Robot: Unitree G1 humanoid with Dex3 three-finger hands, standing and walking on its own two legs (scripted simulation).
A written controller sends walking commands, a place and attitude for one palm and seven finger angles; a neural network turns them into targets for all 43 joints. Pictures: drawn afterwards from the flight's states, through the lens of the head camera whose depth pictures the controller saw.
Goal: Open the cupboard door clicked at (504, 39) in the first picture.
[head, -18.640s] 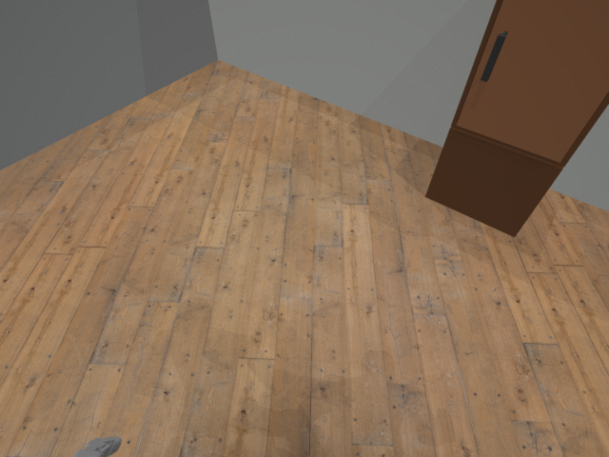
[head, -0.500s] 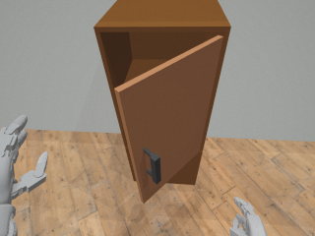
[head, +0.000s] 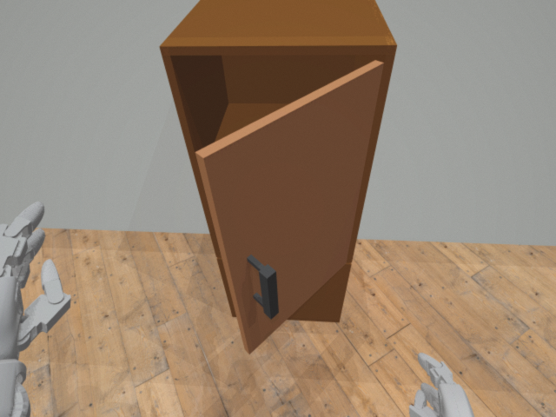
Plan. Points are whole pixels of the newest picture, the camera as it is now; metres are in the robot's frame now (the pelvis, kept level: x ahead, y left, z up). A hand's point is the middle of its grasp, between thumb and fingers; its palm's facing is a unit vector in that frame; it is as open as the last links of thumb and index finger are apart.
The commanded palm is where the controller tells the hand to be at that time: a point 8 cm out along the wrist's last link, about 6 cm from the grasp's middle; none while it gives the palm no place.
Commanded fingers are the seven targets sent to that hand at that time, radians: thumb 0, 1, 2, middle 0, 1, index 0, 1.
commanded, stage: step back with the hand held close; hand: left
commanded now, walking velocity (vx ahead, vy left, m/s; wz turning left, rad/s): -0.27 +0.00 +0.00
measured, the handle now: (262, 287) +0.36 +0.09 -0.07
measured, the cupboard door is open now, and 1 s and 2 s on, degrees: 48 48 48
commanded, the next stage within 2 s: stop stepping back and stand still in 1.90 s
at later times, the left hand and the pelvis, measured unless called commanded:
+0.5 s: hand (32, 333) +0.15 +0.28 +0.15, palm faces +0.38 -0.75 -0.54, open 7.4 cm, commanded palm +0.09 +0.32 +0.17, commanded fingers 0.00 0.90 0.90 -0.20 -0.30 -0.20 -0.30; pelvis -0.06 +0.02 -0.01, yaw +0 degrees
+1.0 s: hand out of the picture +0.10 +0.28 +0.15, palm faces +0.43 -0.73 -0.54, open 7.4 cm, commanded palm +0.02 +0.32 +0.17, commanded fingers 0.00 0.90 0.90 -0.20 -0.30 -0.20 -0.30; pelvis -0.10 +0.01 -0.02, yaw +3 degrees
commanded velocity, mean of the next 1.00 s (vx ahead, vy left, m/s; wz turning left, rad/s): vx -0.30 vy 0.00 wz -0.02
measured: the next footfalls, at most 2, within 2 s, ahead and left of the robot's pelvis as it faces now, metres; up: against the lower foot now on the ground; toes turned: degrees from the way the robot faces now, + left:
right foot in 1.48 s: -0.29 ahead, -0.09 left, +0.00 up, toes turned -2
